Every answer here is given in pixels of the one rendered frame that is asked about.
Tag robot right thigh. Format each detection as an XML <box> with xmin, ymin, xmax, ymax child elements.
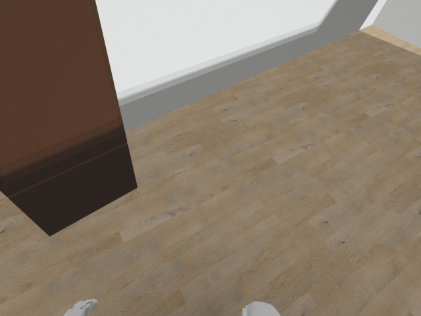
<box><xmin>241</xmin><ymin>302</ymin><xmax>281</xmax><ymax>316</ymax></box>

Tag robot left hand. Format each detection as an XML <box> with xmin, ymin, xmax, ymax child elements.
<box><xmin>64</xmin><ymin>299</ymin><xmax>98</xmax><ymax>316</ymax></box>

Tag cupboard door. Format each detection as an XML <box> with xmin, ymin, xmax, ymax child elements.
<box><xmin>0</xmin><ymin>0</ymin><xmax>124</xmax><ymax>195</ymax></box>

